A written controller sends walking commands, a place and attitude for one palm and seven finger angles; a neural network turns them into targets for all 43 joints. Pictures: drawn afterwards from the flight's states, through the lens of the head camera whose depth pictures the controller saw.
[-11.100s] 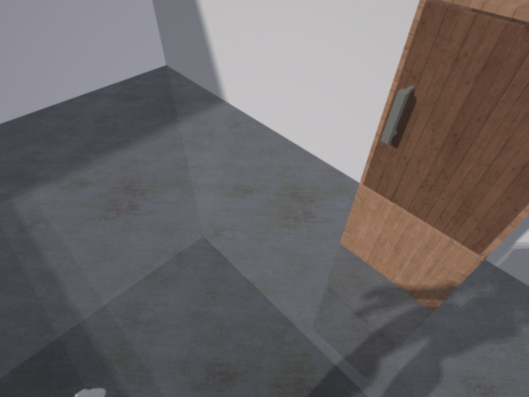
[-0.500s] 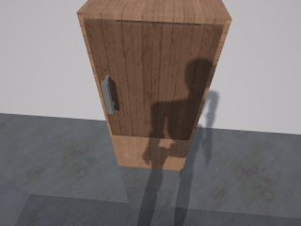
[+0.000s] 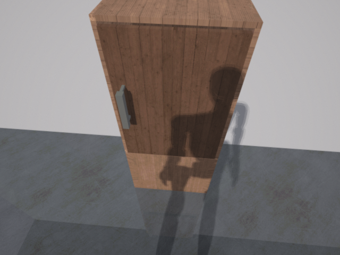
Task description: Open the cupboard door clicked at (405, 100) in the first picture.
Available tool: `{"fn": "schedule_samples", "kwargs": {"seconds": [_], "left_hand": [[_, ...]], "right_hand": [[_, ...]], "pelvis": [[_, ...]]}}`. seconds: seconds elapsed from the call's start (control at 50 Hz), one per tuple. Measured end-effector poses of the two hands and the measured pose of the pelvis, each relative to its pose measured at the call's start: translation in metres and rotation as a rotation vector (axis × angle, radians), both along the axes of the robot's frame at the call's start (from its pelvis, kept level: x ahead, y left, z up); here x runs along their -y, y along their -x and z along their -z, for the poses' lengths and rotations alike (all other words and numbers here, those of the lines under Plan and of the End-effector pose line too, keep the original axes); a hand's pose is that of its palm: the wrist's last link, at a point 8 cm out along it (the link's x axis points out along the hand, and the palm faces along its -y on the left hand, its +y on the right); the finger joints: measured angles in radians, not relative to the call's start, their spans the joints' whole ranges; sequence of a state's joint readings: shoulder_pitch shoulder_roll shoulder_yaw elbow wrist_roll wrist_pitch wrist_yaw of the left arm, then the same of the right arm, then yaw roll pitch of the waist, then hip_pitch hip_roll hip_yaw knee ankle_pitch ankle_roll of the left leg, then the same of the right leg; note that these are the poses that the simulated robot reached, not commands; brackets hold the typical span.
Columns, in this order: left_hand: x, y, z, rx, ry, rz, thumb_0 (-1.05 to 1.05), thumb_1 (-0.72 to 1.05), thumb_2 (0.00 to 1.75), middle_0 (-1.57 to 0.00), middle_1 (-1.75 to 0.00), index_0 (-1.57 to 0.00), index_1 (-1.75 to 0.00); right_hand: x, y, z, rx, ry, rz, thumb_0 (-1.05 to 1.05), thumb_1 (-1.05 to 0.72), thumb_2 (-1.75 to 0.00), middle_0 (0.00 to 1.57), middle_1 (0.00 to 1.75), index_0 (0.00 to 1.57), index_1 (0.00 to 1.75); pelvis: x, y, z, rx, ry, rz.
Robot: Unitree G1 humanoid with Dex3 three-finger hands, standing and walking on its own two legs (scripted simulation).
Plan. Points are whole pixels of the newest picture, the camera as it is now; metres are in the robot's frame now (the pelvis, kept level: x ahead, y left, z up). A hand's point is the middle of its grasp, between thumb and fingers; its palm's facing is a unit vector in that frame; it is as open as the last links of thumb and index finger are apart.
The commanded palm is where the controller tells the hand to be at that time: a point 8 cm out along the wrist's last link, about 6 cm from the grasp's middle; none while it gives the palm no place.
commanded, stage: come to a stop and stand still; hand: left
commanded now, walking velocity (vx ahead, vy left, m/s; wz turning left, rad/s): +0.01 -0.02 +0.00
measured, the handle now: (124, 107) +0.58 +0.20 -0.02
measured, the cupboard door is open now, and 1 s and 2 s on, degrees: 0 0 0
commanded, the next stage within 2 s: look again from close up in 0.88 s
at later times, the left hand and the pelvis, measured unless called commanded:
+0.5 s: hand out of the picture -0.02 +0.19 -0.18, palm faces +0.03 -0.98 -0.19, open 7.3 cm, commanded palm none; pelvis -0.02 +0.02 +0.00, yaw +0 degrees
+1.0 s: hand out of the picture -0.02 +0.18 -0.17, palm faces +0.03 -0.98 -0.19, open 7.3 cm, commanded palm none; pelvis -0.02 +0.01 +0.00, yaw +0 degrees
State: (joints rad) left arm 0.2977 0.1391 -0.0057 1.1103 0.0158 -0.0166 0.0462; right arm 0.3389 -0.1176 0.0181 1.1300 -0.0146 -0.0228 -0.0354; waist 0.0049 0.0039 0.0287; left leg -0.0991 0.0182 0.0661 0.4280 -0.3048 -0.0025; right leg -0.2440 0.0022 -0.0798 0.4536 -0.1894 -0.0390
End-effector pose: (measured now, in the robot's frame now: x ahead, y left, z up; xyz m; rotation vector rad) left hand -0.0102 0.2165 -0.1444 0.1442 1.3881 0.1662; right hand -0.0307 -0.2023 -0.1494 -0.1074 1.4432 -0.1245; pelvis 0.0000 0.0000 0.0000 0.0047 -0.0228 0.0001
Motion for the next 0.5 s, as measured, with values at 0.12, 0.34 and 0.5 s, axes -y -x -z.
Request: {"fn": "schedule_samples", "kwargs": {"seconds": [0.12,0.34,0.5], "left_hand": [[-0.006,0.008,0.004,-0.004,-0.002,0.032,0.01,0.91,0.90,-0.20,-0.30,-0.20,-0.30],[-0.020,0.012,0.001,0.043,-0.004,0.015,0.01,0.91,0.90,-0.20,-0.30,-0.20,-0.30],[-0.020,0.019,0.000,0.027,0.006,0.007,0.01,0.91,0.90,-0.20,-0.30,-0.20,-0.30]], "right_hand": [[0.001,-0.011,0.004,0.088,0.016,0.019,0.01,-0.90,-0.90,0.20,0.30,0.20,0.30],[-0.008,-0.005,0.001,0.119,0.012,-0.006,0.01,-0.91,-0.90,0.20,0.30,0.20,0.30],[-0.011,0.010,0.000,0.074,0.013,-0.003,0.01,-0.91,-0.90,0.20,0.30,0.20,0.30]], "pelvis": [[-0.008,0.011,0.005,0.007,-0.002,-0.002],[-0.018,0.020,0.003,0.014,-0.006,-0.004],[-0.020,0.021,0.001,0.013,-0.007,-0.006]]}}
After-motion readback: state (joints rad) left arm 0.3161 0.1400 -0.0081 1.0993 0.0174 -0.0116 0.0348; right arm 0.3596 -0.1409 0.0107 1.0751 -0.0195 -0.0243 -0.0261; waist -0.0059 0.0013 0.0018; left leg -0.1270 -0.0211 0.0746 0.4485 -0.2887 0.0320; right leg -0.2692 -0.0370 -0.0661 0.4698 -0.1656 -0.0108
